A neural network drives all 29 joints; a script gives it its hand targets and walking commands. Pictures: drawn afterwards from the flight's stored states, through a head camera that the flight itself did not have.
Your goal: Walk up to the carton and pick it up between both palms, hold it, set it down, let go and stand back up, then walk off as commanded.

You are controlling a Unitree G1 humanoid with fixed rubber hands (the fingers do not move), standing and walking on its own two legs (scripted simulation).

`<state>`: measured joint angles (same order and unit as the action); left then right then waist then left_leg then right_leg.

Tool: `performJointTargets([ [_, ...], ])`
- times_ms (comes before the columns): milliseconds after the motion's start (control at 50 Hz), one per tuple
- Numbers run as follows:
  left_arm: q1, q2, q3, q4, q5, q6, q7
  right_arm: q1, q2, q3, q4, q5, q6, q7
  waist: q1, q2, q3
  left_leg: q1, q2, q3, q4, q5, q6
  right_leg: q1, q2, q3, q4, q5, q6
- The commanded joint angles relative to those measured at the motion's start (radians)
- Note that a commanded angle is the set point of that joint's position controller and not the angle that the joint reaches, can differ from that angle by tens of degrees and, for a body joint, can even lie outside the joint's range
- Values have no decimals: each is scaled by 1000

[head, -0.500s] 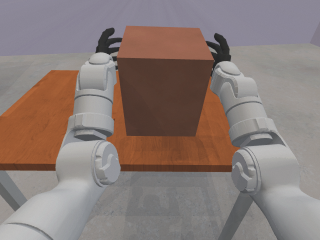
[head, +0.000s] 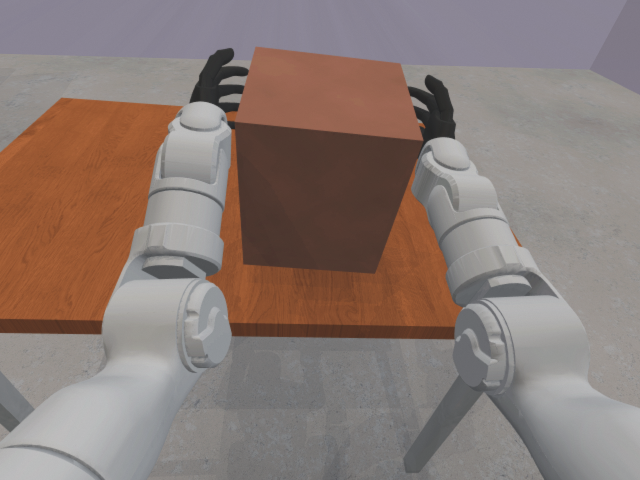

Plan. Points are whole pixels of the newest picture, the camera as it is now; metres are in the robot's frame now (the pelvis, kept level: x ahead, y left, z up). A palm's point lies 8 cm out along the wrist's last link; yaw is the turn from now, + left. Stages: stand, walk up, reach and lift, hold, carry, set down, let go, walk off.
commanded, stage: set down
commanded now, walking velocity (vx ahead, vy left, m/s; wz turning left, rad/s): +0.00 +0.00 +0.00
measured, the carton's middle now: (319, 167) +0.42 +0.00 +0.22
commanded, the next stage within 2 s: none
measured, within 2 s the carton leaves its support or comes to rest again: neither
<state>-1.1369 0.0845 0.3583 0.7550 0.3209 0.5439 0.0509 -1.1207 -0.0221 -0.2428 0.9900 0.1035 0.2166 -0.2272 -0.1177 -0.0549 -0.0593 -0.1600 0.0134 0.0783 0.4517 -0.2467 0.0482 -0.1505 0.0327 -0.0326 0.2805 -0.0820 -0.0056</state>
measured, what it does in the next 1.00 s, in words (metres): stands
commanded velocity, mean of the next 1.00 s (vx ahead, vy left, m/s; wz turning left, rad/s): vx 0.00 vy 0.00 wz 0.00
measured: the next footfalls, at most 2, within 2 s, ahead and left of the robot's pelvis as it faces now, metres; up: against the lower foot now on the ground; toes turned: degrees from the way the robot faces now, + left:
none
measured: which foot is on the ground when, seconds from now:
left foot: down 0.00-1.00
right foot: down 0.00-1.00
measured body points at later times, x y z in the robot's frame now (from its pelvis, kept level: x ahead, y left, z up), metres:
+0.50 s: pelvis +0.00 +0.00 +0.00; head -0.02 +0.04 +0.45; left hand +0.46 +0.12 +0.24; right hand +0.42 -0.15 +0.24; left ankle +0.00 +0.07 -0.74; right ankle +0.05 -0.12 -0.74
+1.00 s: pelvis +0.02 +0.01 +0.00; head +0.00 +0.05 +0.45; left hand +0.48 +0.12 +0.21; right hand +0.44 -0.14 +0.21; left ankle +0.00 +0.08 -0.74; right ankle +0.05 -0.12 -0.74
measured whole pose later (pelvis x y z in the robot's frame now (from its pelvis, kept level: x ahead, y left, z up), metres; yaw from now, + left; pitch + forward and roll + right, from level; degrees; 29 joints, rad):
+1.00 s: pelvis +0.02 +0.01 +0.00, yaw +0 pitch -2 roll -3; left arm -1.11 0.11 0.35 0.94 0.29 0.39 0.04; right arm -1.07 0.04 -0.36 1.01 -0.04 0.17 -0.23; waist -0.14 -0.06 -0.02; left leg -0.15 0.00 0.08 0.45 -0.27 0.05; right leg -0.14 0.02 -0.03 0.28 -0.11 0.01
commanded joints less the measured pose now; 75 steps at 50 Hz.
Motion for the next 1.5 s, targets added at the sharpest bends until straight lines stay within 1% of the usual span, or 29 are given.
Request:
performJointTargets([
  [0, -638, -575, -280, -34, -127, -27, -163, -824, 505, 173, -266, 39, -72, 101, -34, 113, -412, 205, -21, -90, -118, 336, -90, 359, 22, -25, -30, 137, 3],
  [60, -719, -596, -318, -102, -169, -50, -160, -810, 472, 141, -227, 47, -82, 110, -69, 145, -469, 277, -7, -110, -110, 355, -117, 303, 30, -39, -31, 99, -8],
  [180, -673, -599, -359, -106, -196, -71, -151, -799, 541, 201, -301, 50, -97, 102, -51, 146, -549, 261, -11, -100, -93, 471, -111, 308, 32, -49, -13, 193, -1],
  [200, -718, -586, -336, -62, -198, -85, -158, -823, 528, 179, -275, 52, -100, 103, -49, 166, -531, 235, -26, -100, -94, 359, -107, 293, 22, -37, -26, 146, -2],
  [260, -789, -628, -399, -146, -248, -116, -140, -926, 598, 233, -407, 77, -118, 103, -38, 157, -704, 200, -28, -93, -80, 386, -103, 365, 13, -28, 13, 250, -2],
  [280, -761, -605, -369, -91, -212, -110, -146, -844, 542, 183, -307, 27, -105, 106, -72, 163, -611, 203, -22, -106, -97, 369, -105, 331, 19, -49, 0, 188, 3],
  [320, -706, -577, -308, -15, -167, -102, -162, -801, 572, 174, -267, -6, -93, 106, -43, 100, -513, 148, -39, -86, -132, 250, -77, 367, 4, -24, -18, 175, -6],
  [380, -716, -537, -278, 45, -150, -106, -180, -794, 527, 91, -217, -48, -87, 103, -73, 99, -453, 88, -26, -87, -176, 117, -66, 364, 4, -29, -20, 89, 1],
  [460, -734, -517, -254, 29, -159, -144, -191, -781, 597, 128, -262, -58, -91, 105, -43, 90, -459, -4, -46, -62, -188, 90, -40, 444, -22, 0, 3, 176, 21],
  [500, -762, -553, -307, 44, -189, -164, -184, -795, 596, 104, -233, -58, -98, 100, -89, 133, -482, 25, -40, -76, -178, 113, -60, 406, -14, -18, 9, 187, 13],
  [540, -726, -532, -246, 100, -185, -176, -191, -769, 610, 115, -210, -65, -95, 106, -62, 93, -448, 15, -30, -80, -186, 70, -50, 385, -20, -18, -10, 155, 13],
  [600, -795, -532, -264, 115, -178, -197, -188, -763, 598, 46, -144, -92, -95, 110, -81, 170, -442, 17, -29, -77, -187, 87, -60, 343, -5, -22, -8, 123, 5],
  [680, -820, -521, -261, 104, -198, -229, -181, -776, 637, 75, -181, -108, -105, 120, -69, 111, -469, -29, -25, -74, -198, 61, -52, 387, -9, -25, 0, 118, 7],
  [760, -765, -541, -237, 157, -169, -220, -188, -734, 567, 11, -117, -125, -102, 121, -98, 204, -413, 54, -14, -91, -184, 164, -85, 334, 8, -52, 8, 94, 6],
  [800, -805, -555, -288, 75, -217, -261, -181, -762, 671, 108, -218, -102, -115, 120, -64, 117, -572, 33, -35, -58, -151, 205, -77, 409, -2, -26, 22, 252, 12],
  [820, -776, -530, -244, 177, -180, -242, -181, -729, 611, 38, -126, -130, -104, 120, -88, 164, -447, 9, -21, -77, -165, 192, -82, 348, 3, -40, 21, 185, 6],
  [900, -717, -532, -275, 123, -185, -249, -189, -665, 631, 82, -175, -116, -107, 108, -85, 140, -495, 80, -17, -77, -142, 289, -92, 378, 3, -39, 29, 262, 8],
  [920, -696, -530, -288, 158, -199, -248, -197, -691, 622, 72, -196, -119, -103, 99, -118, 143, -521, 60, -25, -82, -135, 286, -95, 360, -1, -32, 18, 270, 10],
  [960, -796, -564, -338, 27, -243, -278, -192, -696, 686, 122, -263, -80, -128, 94, -114, 170, -691, 102, -20, -88, -88, 411, -109, 400, -5, -19, 42, 419, 14],
  [980, -707, -558, -335, 123, -227, -260, -191, -687, 632, 101, -205, -89, -115, 94, -129, 159, -584, 129, -12, -100, -92, 447, -118, 335, 11, -44, 28, 350, 12],
  [1000, -734, -532, -288, 130, -210, -272, -203, -716, 671, 96, -217, -99, -111, 94, -87, 134, -604, 61, -34, -75, -102, 357, -100, 375, -3, -22, 24, 372, 11],
  [1120, -651, -489, -191, 219, -130, -263, -219, -607, 655, 70, -146, -143, -92, 95, -83, 154, -455, 16, -48, -60, -148, 270, -83, 433, -22, -14, 37, 367, 22],
  [1160, -702, -504, -245, 99, -174, -273, -223, -629, 688, 117, -228, -116, -97, 88, -92, 120, -570, 76, -35, -66, -106, 408, -98, 448, -9, -20, 47, 440, 25],
  [1220, -774, -543, -326, 22, -221, -307, -213, -659, 727, 174, -319, -86, -124, 88, -106, 173, -727, 101, -34, -73, -72, 489, -113, 429, -15, -18, 70, 560, 21],
  [1280, -742, -528, -269, 155, -186, -296, -219, -656, 665, 77, -213, -145, -117, 87, -119, 171, -557, 67, -33, -69, -102, 384, -114, 368, -8, -30, 31, 381, 14],
  [1320, -674, -518, -242, 158, -167, -302, -228, -652, 701, 115, -252, -147, -117, 88, -74, 121, -543, 72, -30, -55, -109, 389, -97, 396, -8, -16, 31, 401, 16],
  [1360, -697, -540, -266, 214, -179, -290, -231, -646, 658, 54, -227, -161, -117, 96, -126, 173, -470, 76, -23, -80, -121, 345, -115, 307, 2, -40, 9, 299, 9],
  [1420, -694, -545, -271, 200, -168, -310, -225, -676, 692, 36, -240, -172, -128, 96, -93, 172, -525, 89, -15, -64, -111, 359, -109, 298, 6, -32, 14, 276, 8],
  [1480, -706, -496, -205, 319, -142, -308, -243, -664, 635, -49, -199, -223, -118, 101, -120, 156, -410, -4, -12, -72, -150, 207, -100, 316, -6, -34, 8, 220, 3],
])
